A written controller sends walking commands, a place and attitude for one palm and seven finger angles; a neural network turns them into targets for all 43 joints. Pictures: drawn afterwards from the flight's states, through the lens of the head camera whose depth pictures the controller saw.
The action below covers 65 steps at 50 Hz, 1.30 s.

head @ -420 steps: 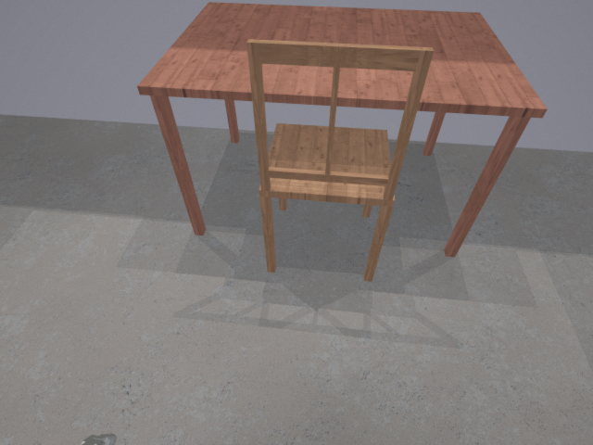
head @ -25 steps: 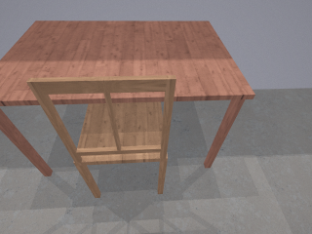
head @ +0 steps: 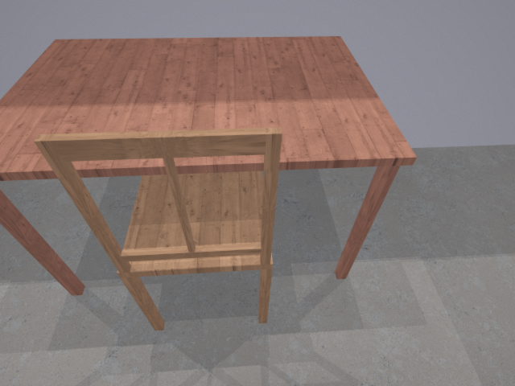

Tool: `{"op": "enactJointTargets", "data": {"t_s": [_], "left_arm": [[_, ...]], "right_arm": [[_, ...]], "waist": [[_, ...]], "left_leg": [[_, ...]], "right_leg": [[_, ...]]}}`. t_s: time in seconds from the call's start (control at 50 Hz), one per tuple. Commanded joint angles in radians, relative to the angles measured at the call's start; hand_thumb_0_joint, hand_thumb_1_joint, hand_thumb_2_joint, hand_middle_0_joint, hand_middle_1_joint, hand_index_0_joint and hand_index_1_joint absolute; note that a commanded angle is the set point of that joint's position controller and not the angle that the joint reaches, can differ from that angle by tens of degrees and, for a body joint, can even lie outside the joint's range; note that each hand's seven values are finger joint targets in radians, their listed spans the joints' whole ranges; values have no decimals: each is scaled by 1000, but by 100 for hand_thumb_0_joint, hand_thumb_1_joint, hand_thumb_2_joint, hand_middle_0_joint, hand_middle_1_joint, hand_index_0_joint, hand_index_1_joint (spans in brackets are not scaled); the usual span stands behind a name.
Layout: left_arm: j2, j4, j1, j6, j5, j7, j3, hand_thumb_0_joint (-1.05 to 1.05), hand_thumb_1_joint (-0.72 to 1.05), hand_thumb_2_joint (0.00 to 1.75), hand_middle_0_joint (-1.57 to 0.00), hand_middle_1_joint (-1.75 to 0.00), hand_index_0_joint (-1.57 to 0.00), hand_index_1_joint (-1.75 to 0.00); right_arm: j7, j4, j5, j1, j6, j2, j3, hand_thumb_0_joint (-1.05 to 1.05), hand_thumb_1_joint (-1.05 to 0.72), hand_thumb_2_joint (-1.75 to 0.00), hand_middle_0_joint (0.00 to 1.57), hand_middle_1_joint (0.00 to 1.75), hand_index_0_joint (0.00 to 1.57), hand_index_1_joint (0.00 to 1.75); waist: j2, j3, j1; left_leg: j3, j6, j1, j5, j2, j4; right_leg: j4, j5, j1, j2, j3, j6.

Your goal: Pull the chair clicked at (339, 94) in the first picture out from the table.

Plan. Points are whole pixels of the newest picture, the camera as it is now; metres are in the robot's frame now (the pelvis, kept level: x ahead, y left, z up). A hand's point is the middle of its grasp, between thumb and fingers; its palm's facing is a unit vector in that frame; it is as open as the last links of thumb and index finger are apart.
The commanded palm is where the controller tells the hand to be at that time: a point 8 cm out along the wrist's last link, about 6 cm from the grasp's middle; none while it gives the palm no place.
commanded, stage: look again from close up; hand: left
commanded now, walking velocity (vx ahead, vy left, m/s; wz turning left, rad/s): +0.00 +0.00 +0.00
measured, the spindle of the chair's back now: (181, 210) +0.48 +0.20 -0.07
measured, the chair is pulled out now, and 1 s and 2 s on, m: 0.00 0.00 0.00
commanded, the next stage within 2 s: none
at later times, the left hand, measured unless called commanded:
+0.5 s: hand out of the picture -0.03 +0.14 -0.17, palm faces +0.04 -0.98 -0.17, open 7.4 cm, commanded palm none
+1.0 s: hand out of the picture -0.03 +0.13 -0.17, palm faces +0.04 -0.98 -0.17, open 7.4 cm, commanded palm none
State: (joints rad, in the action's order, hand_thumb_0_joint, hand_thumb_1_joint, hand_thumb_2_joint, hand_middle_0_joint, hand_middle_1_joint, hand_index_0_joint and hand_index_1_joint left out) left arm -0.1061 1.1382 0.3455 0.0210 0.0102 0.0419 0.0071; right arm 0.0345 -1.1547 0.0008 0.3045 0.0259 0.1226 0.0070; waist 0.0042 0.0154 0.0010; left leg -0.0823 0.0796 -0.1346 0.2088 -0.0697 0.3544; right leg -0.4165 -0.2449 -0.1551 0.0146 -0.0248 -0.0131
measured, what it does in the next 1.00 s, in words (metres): stands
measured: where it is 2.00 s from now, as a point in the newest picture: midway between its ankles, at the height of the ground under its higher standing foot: outside the picture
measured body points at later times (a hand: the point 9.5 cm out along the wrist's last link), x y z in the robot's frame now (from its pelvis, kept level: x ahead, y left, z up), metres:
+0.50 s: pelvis +0.00 -0.01 +0.00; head +0.01 -0.02 +0.45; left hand -0.03 +0.19 -0.16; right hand -0.02 -0.22 -0.16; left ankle -0.01 +0.06 -0.74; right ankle -0.01 -0.13 -0.74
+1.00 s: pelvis +0.00 -0.02 +0.00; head +0.00 -0.03 +0.45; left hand -0.03 +0.18 -0.16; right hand -0.02 -0.23 -0.16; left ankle -0.01 +0.06 -0.74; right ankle -0.01 -0.13 -0.74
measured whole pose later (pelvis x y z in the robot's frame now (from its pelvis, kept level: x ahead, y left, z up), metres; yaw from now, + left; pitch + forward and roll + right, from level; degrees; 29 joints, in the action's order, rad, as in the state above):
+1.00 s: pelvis +0.00 -0.02 +0.00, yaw +0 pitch -1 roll +1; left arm -0.12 1.13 0.36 0.03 0.01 0.04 0.01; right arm 0.03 -1.15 0.00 0.31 0.02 0.13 0.01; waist 0.00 0.00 0.00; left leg -0.08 0.04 -0.14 0.21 -0.03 0.36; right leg -0.41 -0.24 -0.16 -0.02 -0.02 0.02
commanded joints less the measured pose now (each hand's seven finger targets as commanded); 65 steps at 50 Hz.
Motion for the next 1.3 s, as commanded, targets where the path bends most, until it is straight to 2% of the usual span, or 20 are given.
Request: {"op": "enactJointTargets", "data": {"t_s": [0.0, 0.06, 0.28, 0.38, 0.4, 0.54, 0.58, 0.74, 0.82, 0.86, 0.9, 0.96, 1.08, 1.16, 1.18, 1.2, 1.26, 1.28], "left_arm": [[-85, -15, 96, 5, 4, 11, -13, 0, 90, 90, -20, -30, -20, -30], [-86, -14, 98, 7, 4, 11, -14, 0, 90, 90, -20, -30, -20, -30], [-90, -18, 96, 7, 4, 10, -13, 0, 90, 90, -20, -30, -20, -30], [-92, -19, 97, 9, 3, 10, -13, 0, 90, 90, -20, -30, -20, -30], [-93, -20, 97, 10, 3, 11, -13, 0, 90, 90, -20, -30, -20, -30], [-95, -19, 102, 13, 3, 11, -12, 0, 90, 90, -20, -30, -20, -30], [-95, -20, 100, 12, 3, 11, -11, 0, 90, 90, -20, -30, -20, -30], [-101, -21, 102, 13, 3, 10, -11, 0, 90, 90, -20, -30, -20, -30], [-100, -22, 102, 13, 3, 9, -11, 0, 90, 90, -20, -30, -20, -30], [-102, -23, 105, 14, 3, 9, -12, 0, 90, 90, -20, -30, -20, -30], [-100, -24, 104, 13, 3, 9, -10, 0, 90, 90, -20, -30, -20, -30], [-103, -22, 107, 16, 2, 10, -12, 0, 90, 90, -20, -30, -20, -30], [-106, -26, 104, 16, 3, 9, -10, 0, 90, 90, -20, -30, -20, -30], [-108, -25, 105, 17, 2, 9, -11, 0, 90, 90, -20, -30, -20, -30], [-107, -28, 105, 15, 2, 9, -10, 0, 90, 90, -20, -30, -20, -30], [-105, -26, 105, 15, 2, 9, -9, 0, 90, 90, -20, -30, -20, -30], [-108, -29, 107, 16, 2, 9, -12, 0, 90, 90, -20, -30, -20, -30], [-107, -30, 104, 15, 2, 9, -11, 0, 90, 90, -20, -30, -20, -30]], "right_arm": [[4, 12, -3, 73, 7, 88, -16, 0, -90, -90, 20, 30, 20, 30], [5, 10, -4, 76, 8, 88, -15, 0, -90, -90, 20, 30, 20, 30], [3, 10, -2, 75, 5, 85, -14, 0, -90, -90, 20, 30, 20, 30], [4, 11, -2, 77, 6, 85, -13, 0, -90, -90, 20, 30, 20, 30], [4, 10, -3, 76, 6, 88, -14, 0, -90, -90, 20, 30, 20, 30], [3, 9, -3, 76, 7, 88, -13, 0, -90, -90, 20, 30, 20, 30], [4, 12, -1, 73, 5, 86, -13, 0, -90, -90, 20, 30, 20, 30], [3, 11, -2, 76, 4, 90, -12, 0, -90, -90, 20, 30, 20, 30], [2, 15, -2, 73, 2, 91, -12, 0, -90, -90, 20, 30, 20, 30], [2, 14, -3, 75, 4, 92, -12, 0, -90, -90, 20, 30, 20, 30], [2, 16, -2, 74, 2, 91, -13, 0, -90, -90, 20, 30, 20, 30], [3, 16, -3, 77, 5, 92, -12, 0, -90, -90, 20, 30, 20, 30], [2, 16, 0, 77, 2, 88, -11, 0, -90, -90, 20, 30, 20, 30], [3, 14, -2, 80, 4, 92, -10, 0, -90, -90, 20, 30, 20, 30], [3, 15, -1, 78, 2, 89, -10, 0, -90, -90, 20, 30, 20, 30], [2, 15, -2, 76, 1, 92, -11, 0, -90, -90, 20, 30, 20, 30], [2, 17, -2, 84, 3, 90, -11, 0, -90, -90, 20, 30, 20, 30], [2, 17, -1, 81, 1, 88, -10, 0, -90, -90, 20, 30, 20, 30]], "waist": [[4, 77, 0], [6, 63, 1], [0, 83, -1], [14, 68, -1], [-1, 66, 0], [0, 57, 0], [11, 72, -1], [-7, 70, 0], [9, 84, 0], [-2, 64, 0], [3, 79, 1], [6, 50, 1], [3, 78, -1], [-1, 55, 0], [13, 77, -2], [1, 82, 0], [-1, 63, 0], [2, 77, -1]], "left_leg": [[159, -34, 4, -110, 169, -80], [158, -35, 16, -126, 172, -75], [153, -37, -4, -85, 170, -80], [154, -36, 7, -111, 171, -71], [152, -39, 7, -116, 169, -67], [149, -40, 18, -128, 172, -62], [148, -39, 9, -117, 173, -65], [148, -42, 8, -104, 172, -65], [150, -43, 1, -78, 171, -67], [147, -42, 12, -101, 172, -61], [146, -43, 4, -86, 172, -64], [143, -43, 22, -130, 176, -54], [137, -45, 2, -88, 173, -59], [143, -45, 12, -114, 175, -53], [141, -45, 2, -94, 174, -58], [141, -47, 1, -82, 172, -57], [140, -45, 10, -99, 175, -56], [137, -46, 0, -80, 174, -57]], "right_leg": [[66, 123, -87, 82, -70, 38], [66, 132, -81, 82, -72, 39], [81, 103, -90, 76, -77, 40], [82, 119, -84, 77, -80, 42], [81, 125, -85, 80, -84, 43], [80, 136, -87, 78, -90, 44], [87, 127, -90, 76, -89, 44], [91, 115, -94, 77, -96, 46], [96, 92, -108, 75, -98, 46], [91, 112, -99, 76, -96, 46], [97, 100, -108, 75, -101, 47], [88, 145, -90, 78, -99, 48], [105, 108, -100, 72, -103, 46], [97, 129, -91, 75, -107, 49], [104, 110, -100, 70, -103, 47], [106, 96, -111, 71, -109, 47], [100, 113, -101, 73, -107, 49], [108, 96, -104, 68, -104, 47]]}}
